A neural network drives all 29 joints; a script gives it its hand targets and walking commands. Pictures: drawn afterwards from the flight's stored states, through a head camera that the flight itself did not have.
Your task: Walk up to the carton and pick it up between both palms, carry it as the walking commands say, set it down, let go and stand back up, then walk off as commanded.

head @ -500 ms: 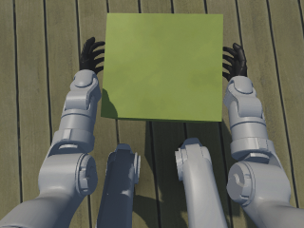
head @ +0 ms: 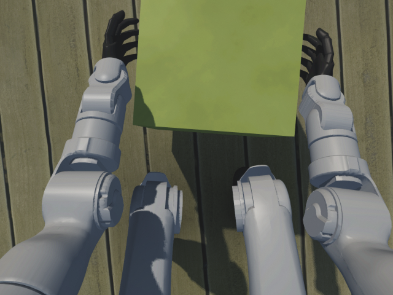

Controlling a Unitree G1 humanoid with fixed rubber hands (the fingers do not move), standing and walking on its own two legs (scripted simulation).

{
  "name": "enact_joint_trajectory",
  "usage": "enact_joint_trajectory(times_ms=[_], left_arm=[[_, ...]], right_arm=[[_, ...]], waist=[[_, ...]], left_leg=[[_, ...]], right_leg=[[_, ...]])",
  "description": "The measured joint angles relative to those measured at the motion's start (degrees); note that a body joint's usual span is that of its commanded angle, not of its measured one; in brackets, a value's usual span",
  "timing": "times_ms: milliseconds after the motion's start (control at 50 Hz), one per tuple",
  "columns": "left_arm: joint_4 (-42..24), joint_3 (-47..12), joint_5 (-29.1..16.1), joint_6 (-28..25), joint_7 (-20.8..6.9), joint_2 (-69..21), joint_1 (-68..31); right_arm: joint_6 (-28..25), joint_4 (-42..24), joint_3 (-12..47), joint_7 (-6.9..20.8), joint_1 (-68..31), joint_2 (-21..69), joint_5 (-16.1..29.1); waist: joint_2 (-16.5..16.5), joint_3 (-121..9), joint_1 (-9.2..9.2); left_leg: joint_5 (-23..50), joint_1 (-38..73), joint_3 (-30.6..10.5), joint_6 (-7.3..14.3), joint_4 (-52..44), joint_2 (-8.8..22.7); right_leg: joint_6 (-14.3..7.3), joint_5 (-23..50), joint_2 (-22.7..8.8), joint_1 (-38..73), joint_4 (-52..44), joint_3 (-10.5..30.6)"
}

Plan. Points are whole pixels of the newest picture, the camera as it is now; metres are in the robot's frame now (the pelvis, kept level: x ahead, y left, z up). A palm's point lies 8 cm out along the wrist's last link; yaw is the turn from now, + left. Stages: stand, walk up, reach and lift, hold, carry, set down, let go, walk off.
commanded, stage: set down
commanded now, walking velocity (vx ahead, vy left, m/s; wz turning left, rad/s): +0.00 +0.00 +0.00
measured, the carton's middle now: (215, 73) +0.51 -0.06 -0.23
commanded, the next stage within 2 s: none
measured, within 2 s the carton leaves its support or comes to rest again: neither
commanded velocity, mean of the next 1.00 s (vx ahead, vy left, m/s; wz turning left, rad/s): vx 0.00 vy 0.00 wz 0.00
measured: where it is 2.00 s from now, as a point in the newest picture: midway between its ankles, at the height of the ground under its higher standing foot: (203, 222)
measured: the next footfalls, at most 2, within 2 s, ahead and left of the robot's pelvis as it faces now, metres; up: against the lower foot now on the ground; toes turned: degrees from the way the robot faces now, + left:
none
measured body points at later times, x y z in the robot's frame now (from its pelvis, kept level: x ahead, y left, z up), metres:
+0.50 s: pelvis +0.01 +0.01 -0.03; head +0.34 -0.02 +0.27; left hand +0.54 +0.12 -0.19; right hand +0.48 -0.24 -0.19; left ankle +0.10 +0.13 -0.37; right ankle +0.13 -0.14 -0.37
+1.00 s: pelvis +0.00 +0.00 -0.03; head +0.34 -0.02 +0.25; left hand +0.55 +0.13 -0.20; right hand +0.49 -0.25 -0.21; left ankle +0.10 +0.13 -0.37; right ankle +0.13 -0.14 -0.37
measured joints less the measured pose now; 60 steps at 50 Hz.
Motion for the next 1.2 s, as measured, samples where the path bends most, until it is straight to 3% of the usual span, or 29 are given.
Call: enact_joint_trajectory(times_ms=[120,300,520,640,760,920,1200], left_arm=[[1.6,-1.5,0.2,-1.2,1.1,0.2,-1.7],[2.9,-3.2,-1.6,-3.3,2.2,2.2,-2.0],[7.1,-6.4,-5.3,-4.6,2.7,3.0,-4.9],[9.4,-6.3,-5.0,-4.7,2.6,2.8,-6.5],[10.0,-5.7,-3.6,-5.4,2.2,3.6,-8.0],[11.0,-5.6,-5.0,-5.4,0.1,5.5,-9.3],[12.0,-5.1,-4.3,-8.0,-0.5,4.5,-9.7]], right_arm=[[-1.2,1.9,-0.4,1.6,-1.2,-1.5,1.2],[-3.5,6.6,0.9,4.4,-4.9,-3.0,3.2],[-5.2,8.1,1.1,4.4,-4.3,-3.8,3.7],[-4.6,8.8,1.6,4.8,-4.8,-4.8,3.9],[-4.8,10.8,2.5,5.4,-7.4,-5.8,5.4],[-5.6,14.6,3.3,5.2,-10.5,-6.0,3.7],[-7.7,16.0,5.5,5.0,-9.3,-7.3,7.0]], waist=[[-0.8,2.3,-1.00],[-0.9,6.6,-0.96],[1.8,8.9,-1.15],[1.1,11.0,-1.73],[-0.1,12.9,-1.09],[0.7,13.5,-0.85],[0.5,14.0,-0.54]], left_leg=[[-0.7,-0.8,-0.8,-0.2,2.2,-0.4],[-2.2,-0.3,-0.3,0.7,6.0,0.8],[-1.7,-0.5,1.0,2.0,7.7,0.6],[-0.9,0.1,0.9,2.0,7.8,1.1],[-0.2,0.6,0.8,1.8,8.0,2.1],[-0.2,0.3,1.1,1.9,8.1,2.3],[-0.9,-0.2,1.3,2.8,9.7,3.2]], right_leg=[[-0.6,-1.2,-1.1,-0.4,2.1,-1.2],[-0.7,-2.8,-1.8,0.6,5.3,-2.2],[-0.2,-3.5,-3.4,1.4,7.2,-1.8],[-0.6,-2.4,-3.5,1.9,7.2,-2.3],[-1.6,-1.3,-3.6,2.0,7.3,-3.0],[-2.3,-1.8,-4.5,1.7,8.0,-3.3],[-1.9,-2.4,-4.6,1.7,9.0,-3.6]])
